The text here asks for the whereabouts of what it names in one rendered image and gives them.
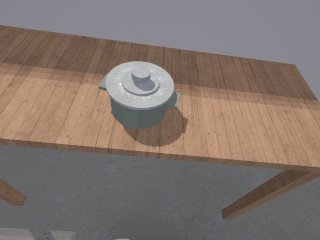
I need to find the pot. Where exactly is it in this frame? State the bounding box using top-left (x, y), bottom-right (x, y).
top-left (98, 74), bottom-right (181, 129)

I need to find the table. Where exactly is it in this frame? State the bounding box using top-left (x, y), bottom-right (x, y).
top-left (0, 25), bottom-right (320, 220)

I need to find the lid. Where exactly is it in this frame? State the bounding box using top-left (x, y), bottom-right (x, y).
top-left (105, 61), bottom-right (174, 110)

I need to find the knob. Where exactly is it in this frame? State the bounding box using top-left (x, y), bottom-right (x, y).
top-left (131, 65), bottom-right (151, 84)

